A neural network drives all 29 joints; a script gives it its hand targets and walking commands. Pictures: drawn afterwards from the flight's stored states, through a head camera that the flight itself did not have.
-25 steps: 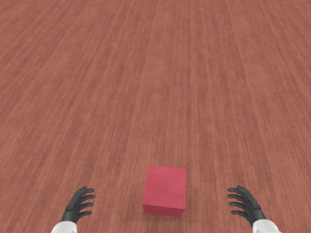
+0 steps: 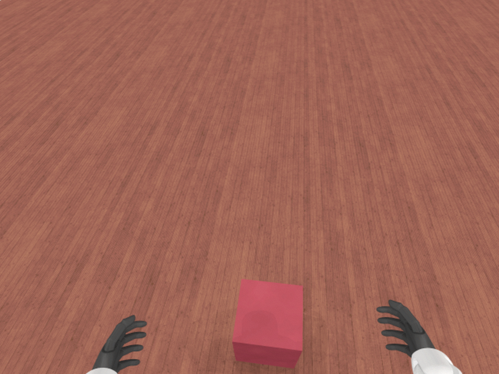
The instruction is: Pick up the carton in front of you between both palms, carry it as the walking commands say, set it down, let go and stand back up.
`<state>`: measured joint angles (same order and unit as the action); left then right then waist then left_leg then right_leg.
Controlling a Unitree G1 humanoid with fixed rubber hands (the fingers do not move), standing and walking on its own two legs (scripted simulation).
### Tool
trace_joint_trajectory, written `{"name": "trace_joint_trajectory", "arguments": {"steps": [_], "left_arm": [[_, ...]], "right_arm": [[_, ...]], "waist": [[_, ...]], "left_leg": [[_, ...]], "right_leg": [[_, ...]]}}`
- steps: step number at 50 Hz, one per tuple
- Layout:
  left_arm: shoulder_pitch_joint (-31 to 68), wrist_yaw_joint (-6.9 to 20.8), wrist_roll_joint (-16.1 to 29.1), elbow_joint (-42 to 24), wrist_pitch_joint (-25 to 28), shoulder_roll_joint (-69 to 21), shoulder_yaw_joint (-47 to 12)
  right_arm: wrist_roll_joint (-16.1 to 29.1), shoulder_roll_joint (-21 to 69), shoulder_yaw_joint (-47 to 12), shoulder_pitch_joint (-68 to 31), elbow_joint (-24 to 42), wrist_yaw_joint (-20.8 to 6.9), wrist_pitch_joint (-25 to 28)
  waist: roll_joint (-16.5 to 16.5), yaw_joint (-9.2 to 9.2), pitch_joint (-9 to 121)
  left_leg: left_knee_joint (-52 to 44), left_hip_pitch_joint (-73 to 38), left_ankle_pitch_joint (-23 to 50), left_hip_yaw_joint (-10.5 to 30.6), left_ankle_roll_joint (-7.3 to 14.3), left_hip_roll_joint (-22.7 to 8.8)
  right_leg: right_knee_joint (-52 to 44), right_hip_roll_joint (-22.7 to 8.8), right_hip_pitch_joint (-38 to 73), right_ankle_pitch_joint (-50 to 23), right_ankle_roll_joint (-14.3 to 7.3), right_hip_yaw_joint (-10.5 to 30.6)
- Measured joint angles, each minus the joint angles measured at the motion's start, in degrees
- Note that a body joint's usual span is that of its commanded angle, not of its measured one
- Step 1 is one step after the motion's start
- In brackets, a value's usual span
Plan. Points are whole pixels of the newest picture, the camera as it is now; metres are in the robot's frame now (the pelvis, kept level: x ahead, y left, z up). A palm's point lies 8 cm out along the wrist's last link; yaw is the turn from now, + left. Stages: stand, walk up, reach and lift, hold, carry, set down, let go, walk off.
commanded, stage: stand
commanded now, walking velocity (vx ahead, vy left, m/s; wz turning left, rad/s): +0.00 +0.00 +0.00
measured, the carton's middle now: (268, 324) +0.38 -0.04 -0.64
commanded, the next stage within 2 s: none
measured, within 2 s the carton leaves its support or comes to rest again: neither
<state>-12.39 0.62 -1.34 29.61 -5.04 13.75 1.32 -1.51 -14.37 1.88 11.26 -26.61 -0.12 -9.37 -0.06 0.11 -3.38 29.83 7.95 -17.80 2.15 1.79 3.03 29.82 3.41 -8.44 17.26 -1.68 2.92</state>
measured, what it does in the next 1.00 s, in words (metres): stands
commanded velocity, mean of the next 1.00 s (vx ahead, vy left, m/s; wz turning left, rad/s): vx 0.00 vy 0.00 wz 0.00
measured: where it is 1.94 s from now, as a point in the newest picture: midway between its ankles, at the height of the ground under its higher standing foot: outside the picture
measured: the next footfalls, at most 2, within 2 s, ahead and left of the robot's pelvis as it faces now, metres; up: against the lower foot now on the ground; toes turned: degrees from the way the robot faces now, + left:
none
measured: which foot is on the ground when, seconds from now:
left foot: down 0.00-1.00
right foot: down 0.00-1.00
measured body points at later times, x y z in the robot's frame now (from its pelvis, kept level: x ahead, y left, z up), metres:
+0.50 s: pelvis +0.02 -0.01 +0.01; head +0.02 -0.01 +0.46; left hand +0.15 +0.29 -0.09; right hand +0.17 -0.29 -0.09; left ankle -0.01 +0.10 -0.73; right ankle -0.01 -0.10 -0.73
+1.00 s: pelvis +0.01 -0.01 +0.01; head +0.00 -0.01 +0.46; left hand +0.11 +0.30 -0.10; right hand +0.13 -0.31 -0.10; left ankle -0.01 +0.10 -0.73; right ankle -0.01 -0.10 -0.73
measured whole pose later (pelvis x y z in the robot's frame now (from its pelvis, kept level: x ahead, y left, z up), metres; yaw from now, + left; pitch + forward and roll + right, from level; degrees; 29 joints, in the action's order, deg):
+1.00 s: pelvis +0.01 -0.01 +0.01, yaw +1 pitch -2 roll +0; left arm -7.8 -0.8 -1.1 55.0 0.5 20.9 1.1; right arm -1.1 -21.6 -0.1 8.3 -54.0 1.4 1.0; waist 0.9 -0.3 -0.7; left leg 20.6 5.3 -13.0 3.5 1.2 2.4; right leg 19.8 3.5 -5.2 12.3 -2.4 2.1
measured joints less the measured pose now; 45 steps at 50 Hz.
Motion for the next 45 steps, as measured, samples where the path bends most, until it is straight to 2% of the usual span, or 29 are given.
{"name": "trace_joint_trajectory", "arguments": {"steps": [5,11,45], "left_arm": [[0.1,-1.0,-0.8,5.6,2.9,3.4,1.2],[0.5,-1.4,-0.7,9.6,4.4,5.5,1.8],[4.4,-1.5,0.2,23.9,5.5,6.8,-0.1]], "right_arm": [[-0.5,-2.8,0.5,-0.3,-7.1,0.7,5.9],[-0.6,-4.7,0.5,-0.7,-11.8,1.1,8.5],[0.3,-7.0,-1.8,-3.0,-26.0,1.6,10.3]], "waist": [[0.7,-0.27,2.5],[1.2,-0.48,3.3],[0.9,-0.44,2.8]], "left_leg": [[0.0,2.5,0.0,0.4,-0.1,-0.2],[-1.3,2.5,0.3,0.8,-0.3,-0.2],[-8.5,-2.4,4.1,1.3,-0.6,-0.6]], "right_leg": [[-0.5,0.2,-2.1,-0.2,-0.3,-0.4],[-1.9,0.2,-2.1,-0.4,-0.4,-0.7],[-9.3,0.2,3.0,-4.3,-0.7,-0.8]]}}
